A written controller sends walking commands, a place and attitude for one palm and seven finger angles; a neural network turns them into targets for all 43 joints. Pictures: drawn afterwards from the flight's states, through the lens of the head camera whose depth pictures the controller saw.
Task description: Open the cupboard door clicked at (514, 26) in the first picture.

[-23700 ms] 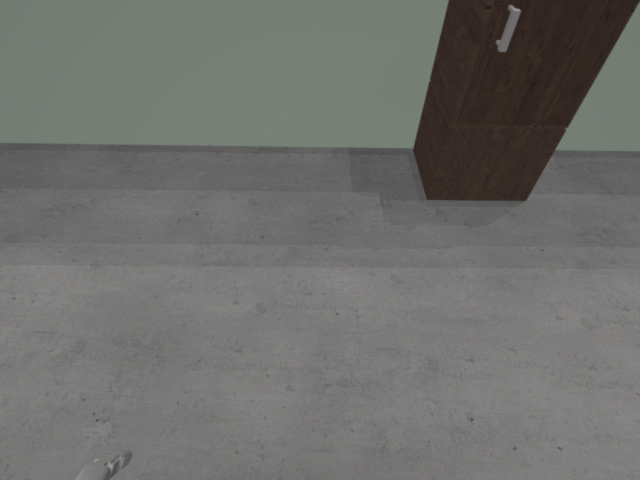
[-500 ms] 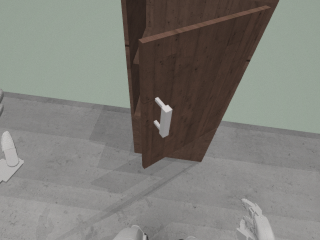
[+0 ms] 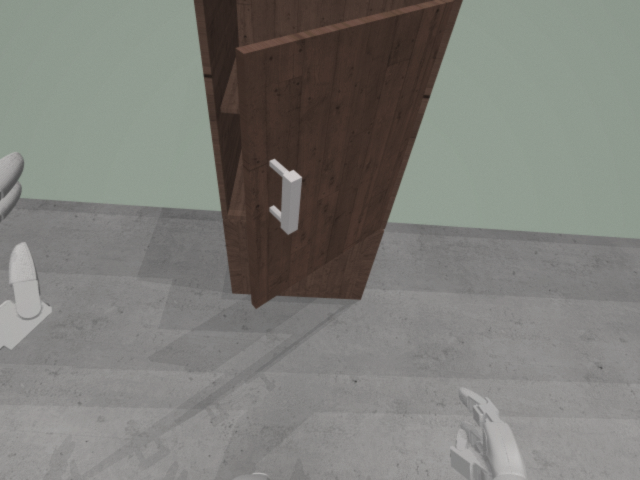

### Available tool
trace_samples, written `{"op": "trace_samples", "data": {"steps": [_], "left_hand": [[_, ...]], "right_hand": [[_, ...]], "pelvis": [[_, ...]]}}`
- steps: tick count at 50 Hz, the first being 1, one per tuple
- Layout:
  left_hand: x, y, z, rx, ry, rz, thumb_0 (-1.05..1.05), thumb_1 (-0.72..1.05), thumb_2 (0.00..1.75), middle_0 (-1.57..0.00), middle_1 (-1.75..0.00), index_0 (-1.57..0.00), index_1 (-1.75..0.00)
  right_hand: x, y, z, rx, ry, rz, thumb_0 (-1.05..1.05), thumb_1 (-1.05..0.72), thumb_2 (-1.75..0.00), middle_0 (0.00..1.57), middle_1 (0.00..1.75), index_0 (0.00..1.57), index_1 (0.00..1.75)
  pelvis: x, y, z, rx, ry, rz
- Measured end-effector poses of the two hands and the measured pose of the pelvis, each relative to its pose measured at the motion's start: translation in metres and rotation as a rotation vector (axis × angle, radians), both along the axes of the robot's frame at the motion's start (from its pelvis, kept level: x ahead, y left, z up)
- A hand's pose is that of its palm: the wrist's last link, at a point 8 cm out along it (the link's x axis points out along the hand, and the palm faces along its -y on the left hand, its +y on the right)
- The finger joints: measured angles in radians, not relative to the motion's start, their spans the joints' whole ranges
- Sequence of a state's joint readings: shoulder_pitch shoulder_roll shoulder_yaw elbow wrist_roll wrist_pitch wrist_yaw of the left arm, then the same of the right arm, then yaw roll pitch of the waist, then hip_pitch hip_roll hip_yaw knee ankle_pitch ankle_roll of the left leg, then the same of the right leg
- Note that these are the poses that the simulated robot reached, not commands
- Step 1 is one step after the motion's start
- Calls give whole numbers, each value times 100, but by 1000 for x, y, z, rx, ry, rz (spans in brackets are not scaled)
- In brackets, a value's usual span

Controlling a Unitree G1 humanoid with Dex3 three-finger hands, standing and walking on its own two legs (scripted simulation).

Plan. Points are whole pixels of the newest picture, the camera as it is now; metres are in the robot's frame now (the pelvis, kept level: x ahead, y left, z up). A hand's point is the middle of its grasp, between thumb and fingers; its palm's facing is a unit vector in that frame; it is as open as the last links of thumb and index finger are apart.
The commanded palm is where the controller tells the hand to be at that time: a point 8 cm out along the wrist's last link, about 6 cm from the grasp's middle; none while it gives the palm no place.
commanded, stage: stop stepping back and stand still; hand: left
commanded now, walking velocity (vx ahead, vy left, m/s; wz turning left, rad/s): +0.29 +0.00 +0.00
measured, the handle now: (282, 196) +0.53 +0.12 +0.03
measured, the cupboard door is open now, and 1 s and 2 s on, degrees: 41 41 41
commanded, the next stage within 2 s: let the arm hang, fingers relaxed in 0.82 s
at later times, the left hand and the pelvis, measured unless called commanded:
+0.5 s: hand out of the picture +0.07 +0.27 +0.19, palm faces +0.55 -0.73 -0.40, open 7.4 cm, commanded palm +0.01 +0.30 +0.19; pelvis -0.11 -0.01 +0.02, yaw +4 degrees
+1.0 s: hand out of the picture +0.07 +0.29 +0.08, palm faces +0.38 -0.80 -0.47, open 7.4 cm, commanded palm none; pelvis -0.12 +0.01 +0.00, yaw +8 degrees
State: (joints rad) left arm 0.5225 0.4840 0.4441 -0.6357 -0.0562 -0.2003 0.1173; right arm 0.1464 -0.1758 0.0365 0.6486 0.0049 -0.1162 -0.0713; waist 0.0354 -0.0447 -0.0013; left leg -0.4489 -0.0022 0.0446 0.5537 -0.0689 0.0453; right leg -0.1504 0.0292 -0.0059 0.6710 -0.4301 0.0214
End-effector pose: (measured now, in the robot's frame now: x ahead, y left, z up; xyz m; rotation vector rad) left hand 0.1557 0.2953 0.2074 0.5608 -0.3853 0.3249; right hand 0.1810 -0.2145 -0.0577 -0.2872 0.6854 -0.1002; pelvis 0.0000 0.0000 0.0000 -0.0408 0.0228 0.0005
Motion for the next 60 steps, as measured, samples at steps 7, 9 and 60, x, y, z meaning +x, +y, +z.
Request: {"op": "trace_samples", "data": {"steps": [7,9,60], "left_hand": [[-20,5,4,-1,51,16,1,89,90,-22,-31,-22,-30],[-38,4,0,5,113,47,1,89,90,-22,-31,-22,-30],[-216,-79,-326,-617,1399,220,1,91,90,-20,-30,-20,-29]], "right_hand": [[-66,-27,21,-7,-52,-94,1,-90,-89,20,30,21,30],[-84,-34,20,-4,-35,-111,1,-90,-89,20,30,21,30],[-196,-16,-78,70,434,21,1,-91,-89,20,30,21,30]], "pelvis": [[-35,-6,14,12,-58,22],[-43,-9,17,16,-58,25],[-123,-4,-5,86,-18,135]]}}
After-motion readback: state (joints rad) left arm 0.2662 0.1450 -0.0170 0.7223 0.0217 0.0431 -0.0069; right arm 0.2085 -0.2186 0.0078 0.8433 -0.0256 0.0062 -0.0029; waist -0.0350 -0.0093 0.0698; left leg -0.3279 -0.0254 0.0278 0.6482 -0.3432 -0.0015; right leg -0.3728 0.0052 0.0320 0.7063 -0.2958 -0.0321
